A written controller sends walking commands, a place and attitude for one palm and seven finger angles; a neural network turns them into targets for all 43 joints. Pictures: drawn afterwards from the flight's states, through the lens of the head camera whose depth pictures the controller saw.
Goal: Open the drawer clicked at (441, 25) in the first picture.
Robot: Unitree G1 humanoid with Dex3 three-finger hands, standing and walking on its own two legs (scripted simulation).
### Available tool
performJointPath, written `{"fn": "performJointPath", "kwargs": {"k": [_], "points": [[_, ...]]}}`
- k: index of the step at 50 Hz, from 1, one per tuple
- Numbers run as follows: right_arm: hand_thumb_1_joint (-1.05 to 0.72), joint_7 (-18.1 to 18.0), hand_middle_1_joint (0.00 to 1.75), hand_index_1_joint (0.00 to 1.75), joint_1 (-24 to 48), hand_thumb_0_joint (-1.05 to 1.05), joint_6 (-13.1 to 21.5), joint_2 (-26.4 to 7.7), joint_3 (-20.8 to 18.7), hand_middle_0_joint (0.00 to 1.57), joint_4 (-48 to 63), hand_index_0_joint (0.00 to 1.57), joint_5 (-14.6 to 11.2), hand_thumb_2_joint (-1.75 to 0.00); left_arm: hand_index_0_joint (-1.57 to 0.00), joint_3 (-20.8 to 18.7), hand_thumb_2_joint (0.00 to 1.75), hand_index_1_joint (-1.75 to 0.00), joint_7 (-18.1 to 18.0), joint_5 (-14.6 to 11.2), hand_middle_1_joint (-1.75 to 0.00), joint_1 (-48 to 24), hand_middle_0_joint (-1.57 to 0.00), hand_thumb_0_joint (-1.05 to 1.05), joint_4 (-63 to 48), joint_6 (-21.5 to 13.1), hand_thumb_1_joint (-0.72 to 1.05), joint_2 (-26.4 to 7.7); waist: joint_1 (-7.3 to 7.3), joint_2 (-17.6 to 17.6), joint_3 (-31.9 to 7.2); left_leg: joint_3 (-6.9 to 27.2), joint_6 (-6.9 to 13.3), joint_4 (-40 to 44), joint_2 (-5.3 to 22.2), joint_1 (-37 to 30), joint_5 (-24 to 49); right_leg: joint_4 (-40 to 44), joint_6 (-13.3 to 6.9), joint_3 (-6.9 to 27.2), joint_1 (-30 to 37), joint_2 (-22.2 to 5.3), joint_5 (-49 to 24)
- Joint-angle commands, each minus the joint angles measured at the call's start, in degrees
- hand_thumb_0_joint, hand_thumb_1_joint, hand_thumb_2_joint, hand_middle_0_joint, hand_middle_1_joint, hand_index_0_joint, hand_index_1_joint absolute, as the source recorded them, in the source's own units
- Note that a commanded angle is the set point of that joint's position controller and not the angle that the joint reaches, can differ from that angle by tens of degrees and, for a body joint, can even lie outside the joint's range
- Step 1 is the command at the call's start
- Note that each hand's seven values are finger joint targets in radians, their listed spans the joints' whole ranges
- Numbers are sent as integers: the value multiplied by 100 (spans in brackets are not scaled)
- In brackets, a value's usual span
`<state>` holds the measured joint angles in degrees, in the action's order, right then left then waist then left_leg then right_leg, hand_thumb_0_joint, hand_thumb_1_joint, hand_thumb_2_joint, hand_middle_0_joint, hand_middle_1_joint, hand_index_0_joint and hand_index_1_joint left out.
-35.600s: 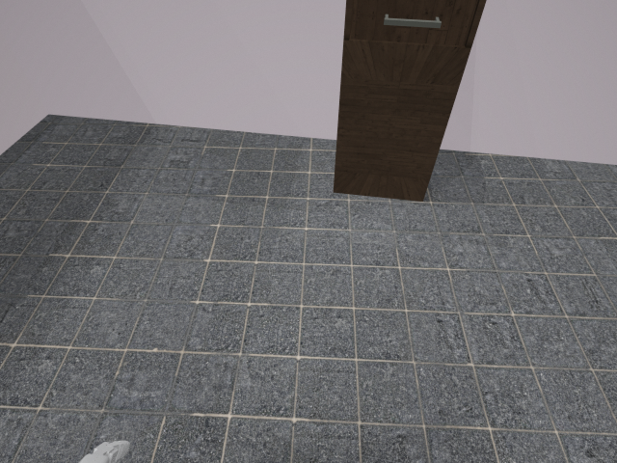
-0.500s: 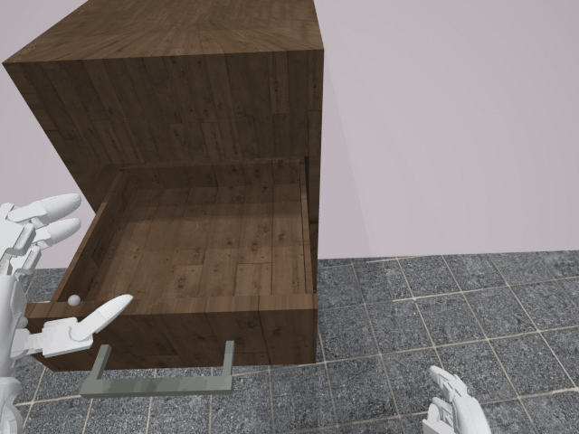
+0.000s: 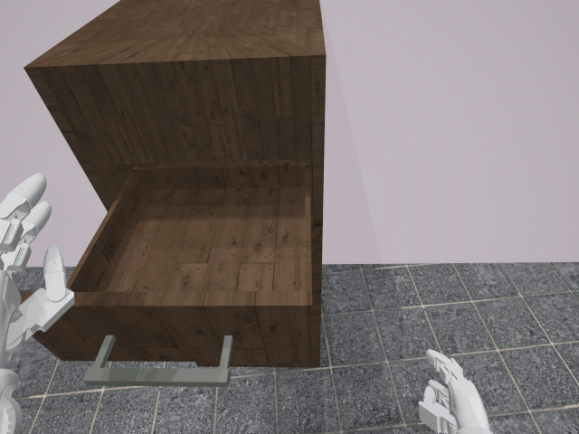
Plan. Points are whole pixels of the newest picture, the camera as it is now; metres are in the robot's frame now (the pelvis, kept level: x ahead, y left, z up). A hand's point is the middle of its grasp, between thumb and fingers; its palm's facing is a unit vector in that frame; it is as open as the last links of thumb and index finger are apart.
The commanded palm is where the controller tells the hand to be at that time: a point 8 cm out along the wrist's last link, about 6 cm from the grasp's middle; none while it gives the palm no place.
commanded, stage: step back with the hand held close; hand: left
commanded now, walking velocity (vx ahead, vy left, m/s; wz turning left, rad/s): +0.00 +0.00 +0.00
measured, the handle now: (162, 361) +0.20 +0.20 +0.04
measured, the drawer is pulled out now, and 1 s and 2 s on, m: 0.29 0.29 0.29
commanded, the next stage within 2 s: stop stepping back and stand still in 1.12 s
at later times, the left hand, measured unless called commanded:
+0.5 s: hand (14, 344) +0.14 +0.25 +0.20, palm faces +0.29 -0.78 -0.56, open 7.4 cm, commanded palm +0.07 +0.31 +0.23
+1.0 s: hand out of the picture +0.05 +0.29 +0.22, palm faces +0.46 -0.76 -0.45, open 7.5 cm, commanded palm -0.03 +0.33 +0.23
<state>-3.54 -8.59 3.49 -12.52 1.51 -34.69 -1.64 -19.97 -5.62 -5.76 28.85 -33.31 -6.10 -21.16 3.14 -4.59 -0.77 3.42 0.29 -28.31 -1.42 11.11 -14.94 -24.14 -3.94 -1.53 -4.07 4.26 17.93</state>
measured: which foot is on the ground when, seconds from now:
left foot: down 0.00-1.00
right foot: down 0.00-0.90, up 0.92-1.00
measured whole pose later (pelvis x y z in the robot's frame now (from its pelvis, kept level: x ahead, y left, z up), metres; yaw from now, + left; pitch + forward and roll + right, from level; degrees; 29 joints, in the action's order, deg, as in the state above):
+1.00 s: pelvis -0.15 +0.05 -0.01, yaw +3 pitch +1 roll -3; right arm -2.9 -12.0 5.1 -10.6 -0.3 -34.5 0.8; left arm -30.4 -8.8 -2.8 29.3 -44.2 -13.0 -27.9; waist -1.2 2.1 2.2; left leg 0.5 2.7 -36.4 0.5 25.8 -11.9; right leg -53.1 -0.2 -1.0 -28.8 2.1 26.6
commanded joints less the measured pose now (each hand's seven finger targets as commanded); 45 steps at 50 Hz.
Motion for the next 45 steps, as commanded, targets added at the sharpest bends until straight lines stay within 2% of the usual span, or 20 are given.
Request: {"fn": "performJointPath", "kwargs": {"k": [1, 3, 4, 5, 6, 8, 10, 16, 20, 25, 29, 32, 35, 37, 39, 40, 42, 43, 44, 45], "points": [[-90, -45, 30, 30, 801, 0, 309, -487, -205, 20, 899, 20, -13, -90, -20, -690, 90, -30, -140, -15, -30, -426, -20, 0, -975, -392, 90, -960, -33, 73, -256, -96, 129, 132, 240, -696, 1269, 525, 270, 64, -657, -591, -1815], [-90, -48, 30, 30, 834, 0, 295, -487, -217, 20, 921, 20, -24, -90, -20, -731, 90, -30, -142, -31, -30, -361, -20, 0, -907, -386, 90, -991, -8, 321, -313, -100, 152, 146, 251, -689, 1231, 529, 287, 73, -626, -592, -1792], [-90, -7, 30, 30, 450, 0, 232, -617, -256, 20, 1131, 20, -45, -90, -20, -1730, 90, -30, -182, 26, -30, -1320, -20, 0, -1620, -653, 90, -2052, -196, 559, 128, 155, 284, -168, 330, -295, 1183, 878, 348, 760, -1158, -951, -2442], [-90, -9, 30, 30, 379, 0, 216, -550, -262, 20, 987, 20, -31, -90, -20, -1734, 90, -30, -168, 47, -30, -1406, -20, 0, -1394, -781, 90, -2049, -247, 463, 54, 189, 221, -336, 309, -284, 1106, 839, 224, 842, -1137, -1191, -2819], [-90, -10, 30, 30, 458, 0, 175, -532, -276, 20, 908, 20, -3, -90, -20, -1387, 90, -30, -119, 84, -30, -834, -20, 0, -910, -768, 90, -1598, -290, 894, 19, 163, 238, -440, 295, -299, 1277, 792, 277, 722, -1100, -1191, -3107], [-90, 5, 30, 30, 486, 0, 94, -596, -317, 20, 993, 20, -38, -90, -20, -1033, 90, -30, -41, 131, -30, -242, -20, 0, -640, -686, 90, -1154, -326, 912, -341, 37, 259, -523, 296, -243, 1662, 553, 463, 556, -786, -1235, -3718], [-90, 10, 30, 30, 557, 0, 61, -671, -357, 20, 1042, 20, -52, -90, -20, -974, 90, -30, -27, 132, -30, 43, -20, 0, -828, -701, 90, -1088, -319, 284, -717, -23, 282, -361, 372, -328, 2189, 309, 537, 427, -576, -1221, -3848], [-90, -4, 30, 30, 541, 0, -135, -653, -448, 20, 1188, 20, -56, -90, -20, -1354, 90, -30, -131, 130, -30, 659, -20, 0, -1767, -766, 90, -1470, -316, 449, -1128, 203, 273, -236, 598, -73, 2543, 87, 333, 302, -564, -1081, -2748], [-90, -89, 30, 30, 509, 0, -54, -701, -487, 20, 1219, 20, -56, -90, -20, -1679, 90, -30, -259, 107, -30, 680, -20, 0, -2280, -852, 90, -1818, -316, 30, -1133, 469, 247, -85, 728, 185, 2033, -6, 210, 394, -786, -1057, -1952], [-90, -113, 30, 30, 403, 0, 141, -735, -494, 20, 1171, 20, 8, -90, -20, -1713, 90, -30, -318, 142, -30, 685, -20, 0, -2099, -933, 90, -1713, -312, -585, -823, 971, 366, 783, 1077, 1093, 534, -522, 318, 152, -623, -596, -471], [-90, -96, 30, 30, 293, 0, 299, -758, -491, 20, 1159, 20, 8, -90, -20, -1686, 90, -30, -323, 235, -30, 361, -20, 0, -1611, -924, 90, -1525, -357, -507, -414, 1160, 524, 1331, 1298, 2388, -1509, -1104, 392, 147, -201, -423, 170], [-90, -78, 30, 30, 259, 0, 396, -782, -471, 20, 1148, 20, -8, -90, -20, -1544, 90, -30, -311, 259, -30, 123, -20, 0, -1489, -889, 90, -1438, -388, -98, -279, 1126, 501, 1195, 1255, 2482, -1728, -936, 392, 186, -313, -462, 120], [-90, -35, 30, 30, 248, 0, 418, -803, -495, 20, 1150, 20, 3, -90, -20, -1523, 90, -30, -312, 279, -30, 22, -20, 0, -1629, -891, 90, -1560, -396, 448, -314, 645, 311, 297, 781, 1990, -1681, 1, 197, 644, -1017, -905, 776], [-90, -18, 30, 30, 175, 0, 403, -752, -497, 20, 1044, 20, -12, -90, -20, -1244, 90, -30, -341, 249, -30, -90, -20, 0, -1831, -928, 90, -1404, -461, 1059, -259, 82, 27, -1636, 211, 690, -1161, 1056, -245, 1405, -2761, -1833, 1723], [-90, 10, 30, 30, 208, 0, 345, -626, -432, 20, 924, 20, 33, -90, -20, -1167, 90, -30, -393, 227, -30, -137, -20, 0, -1954, -879, 90, -1390, -462, 1322, -349, -103, -27, -2818, 87, 258, -969, 1242, -497, 1388, -3287, -2369, 1528], [-90, 8, 30, 30, 225, 0, 325, -654, -419, 20, 906, 20, 57, -90, -20, -1379, 90, -30, -444, 243, -30, -161, -20, 0, -2074, -856, 90, -1598, -462, 1175, -447, -63, -8, -2666, 148, 318, -888, 1071, -544, 1274, -3033, -2338, 931], [-90, -29, 30, 30, 267, 0, 281, -506, -295, 20, 994, 20, 73, -90, -20, -1407, 90, -30, -455, 236, -30, -171, -20, 0, -2146, -831, 90, -1566, -496, 867, -205, 24, 40, -1015, 343, 413, -820, 467, -199, 704, -2642, -1887, 393], [-90, -67, 30, 30, 319, 0, 280, -566, -298, 20, 1022, 20, 85, -90, -20, -1486, 90, -30, -470, 242, -30, -144, -20, 0, -2186, -859, 90, -1619, -474, 248, -17, 263, 126, 220, 546, 777, -827, -79, 55, 466, -2325, -1427, 380], [-90, -99, 30, 30, 342, 0, 314, -714, -338, 20, 1088, 20, 104, -90, -20, -1498, 90, -30, -490, 263, -30, -135, -20, 0, -2358, -947, 90, -1576, -419, -1046, 21, 1168, 386, 1138, 1217, 1482, -444, -1203, 291, 171, -1802, -788, 199], [-90, -92, 30, 30, 349, 0, 366, -695, -422, 20, 1095, 20, 174, -90, -20, -1697, 90, -30, -532, 357, -30, -320, -20, 0, -2553, -1028, 90, -1816, -399, -1789, -125, 1937, 621, 1257, 1970, 1657, 427, -2338, 387, 92, -1754, -512, 708]]}}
